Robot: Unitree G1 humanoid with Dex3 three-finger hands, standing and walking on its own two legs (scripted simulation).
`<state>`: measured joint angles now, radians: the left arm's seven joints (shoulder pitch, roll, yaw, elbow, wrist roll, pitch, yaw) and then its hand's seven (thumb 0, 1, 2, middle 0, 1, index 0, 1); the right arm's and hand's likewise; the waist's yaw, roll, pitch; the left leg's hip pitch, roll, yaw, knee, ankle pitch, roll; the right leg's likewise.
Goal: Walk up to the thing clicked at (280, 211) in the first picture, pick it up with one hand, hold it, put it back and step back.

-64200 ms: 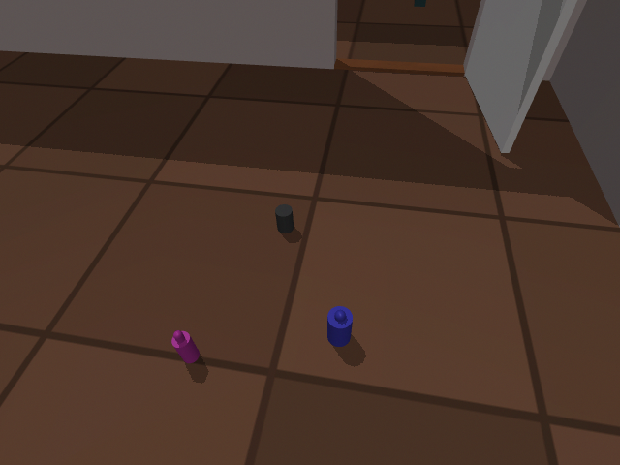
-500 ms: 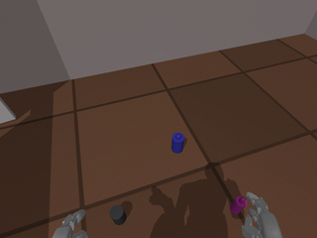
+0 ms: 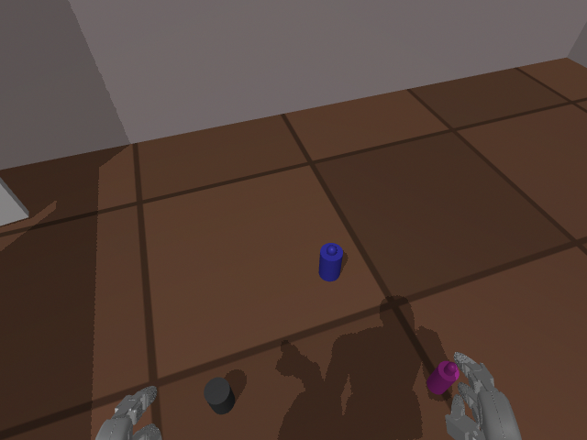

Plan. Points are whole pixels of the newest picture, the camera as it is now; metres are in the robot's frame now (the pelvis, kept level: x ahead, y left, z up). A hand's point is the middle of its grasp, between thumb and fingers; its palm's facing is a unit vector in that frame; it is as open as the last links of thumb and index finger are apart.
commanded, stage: home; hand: left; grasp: from above
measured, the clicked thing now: (220, 396) +0.40 +0.23 -0.66
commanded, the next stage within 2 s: stand in 0.58 s
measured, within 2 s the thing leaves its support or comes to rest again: neither
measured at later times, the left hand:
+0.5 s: hand out of the picture +0.16 +0.18 -0.05, palm faces +0.05 -0.98 -0.21, open 7.4 cm
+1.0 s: hand out of the picture +0.10 +0.23 -0.11, palm faces +0.03 -0.94 -0.34, open 7.4 cm
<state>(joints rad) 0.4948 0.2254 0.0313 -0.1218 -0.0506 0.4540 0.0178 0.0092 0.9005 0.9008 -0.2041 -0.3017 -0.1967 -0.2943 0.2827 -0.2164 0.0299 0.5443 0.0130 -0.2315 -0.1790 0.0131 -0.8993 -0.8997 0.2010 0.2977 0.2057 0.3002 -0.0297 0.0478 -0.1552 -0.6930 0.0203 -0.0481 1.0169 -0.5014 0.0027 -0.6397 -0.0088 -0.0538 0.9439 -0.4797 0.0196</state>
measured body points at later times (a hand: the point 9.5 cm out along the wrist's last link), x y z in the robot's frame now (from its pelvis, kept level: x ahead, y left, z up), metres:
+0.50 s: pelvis +0.00 +0.00 +0.00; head +0.02 +0.00 +0.45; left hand +0.16 +0.23 -0.03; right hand +0.16 -0.25 -0.06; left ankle +0.00 +0.11 -0.68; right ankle -0.01 -0.14 -0.68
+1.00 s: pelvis -0.01 +0.00 +0.03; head +0.00 +0.01 +0.48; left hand +0.10 +0.28 -0.08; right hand +0.10 -0.28 -0.08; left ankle +0.00 +0.11 -0.68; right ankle -0.01 -0.14 -0.68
